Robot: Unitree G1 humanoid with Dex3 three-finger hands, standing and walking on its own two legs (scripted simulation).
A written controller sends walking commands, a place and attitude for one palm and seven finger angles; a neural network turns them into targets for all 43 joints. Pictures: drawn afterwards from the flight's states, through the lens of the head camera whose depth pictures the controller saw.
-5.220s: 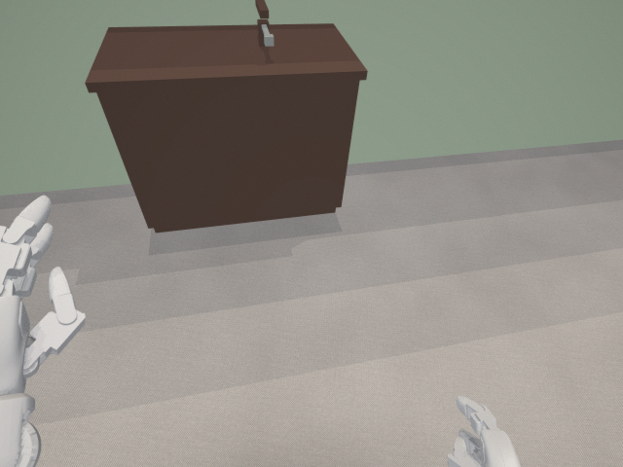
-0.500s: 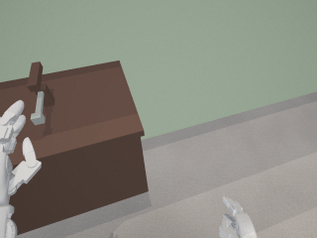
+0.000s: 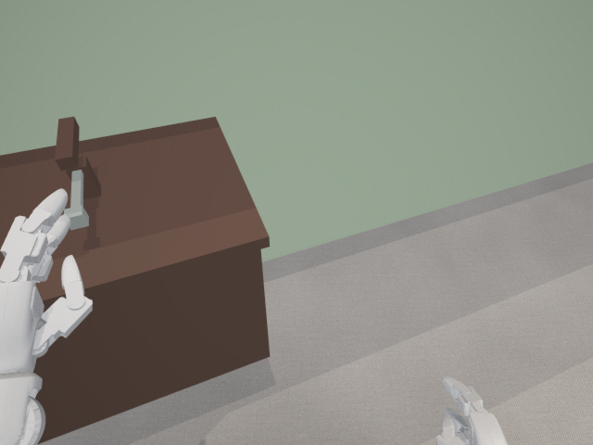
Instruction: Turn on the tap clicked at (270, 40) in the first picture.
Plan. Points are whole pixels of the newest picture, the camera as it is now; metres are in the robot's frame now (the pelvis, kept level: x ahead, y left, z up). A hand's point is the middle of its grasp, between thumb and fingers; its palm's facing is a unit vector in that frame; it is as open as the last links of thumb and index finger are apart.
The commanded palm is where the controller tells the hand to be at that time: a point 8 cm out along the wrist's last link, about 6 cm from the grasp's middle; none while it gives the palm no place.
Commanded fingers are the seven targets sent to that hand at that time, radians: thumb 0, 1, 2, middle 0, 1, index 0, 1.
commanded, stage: come to a stop and stand still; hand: left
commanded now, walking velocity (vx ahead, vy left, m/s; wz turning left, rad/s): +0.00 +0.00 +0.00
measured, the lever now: (76, 217) +0.44 +0.41 +0.03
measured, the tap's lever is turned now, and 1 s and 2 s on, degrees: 0 0 0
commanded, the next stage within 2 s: look again from close up in 0.84 s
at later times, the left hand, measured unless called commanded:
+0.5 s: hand (56, 280) +0.25 +0.29 +0.14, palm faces +0.44 -0.83 -0.34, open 7.4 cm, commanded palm +0.18 +0.30 +0.18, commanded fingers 0.00 0.90 0.90 -0.20 -0.30 -0.20 -0.30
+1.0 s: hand (66, 269) +0.26 +0.28 +0.15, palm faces +0.44 -0.84 -0.33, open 7.4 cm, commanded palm +0.20 +0.30 +0.18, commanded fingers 0.00 0.90 0.90 -0.20 -0.30 -0.20 -0.30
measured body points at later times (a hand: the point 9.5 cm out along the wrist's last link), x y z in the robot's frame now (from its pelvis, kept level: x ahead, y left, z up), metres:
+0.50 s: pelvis +0.03 +0.02 +0.00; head +0.05 +0.05 +0.45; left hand +0.22 +0.33 +0.16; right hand +0.23 -0.18 -0.06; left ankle +0.03 +0.09 -0.74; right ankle +0.06 -0.11 -0.74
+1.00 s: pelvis +0.05 +0.01 +0.00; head +0.07 +0.03 +0.45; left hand +0.23 +0.32 +0.17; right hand +0.25 -0.19 -0.07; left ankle +0.04 +0.09 -0.74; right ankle +0.06 -0.11 -0.74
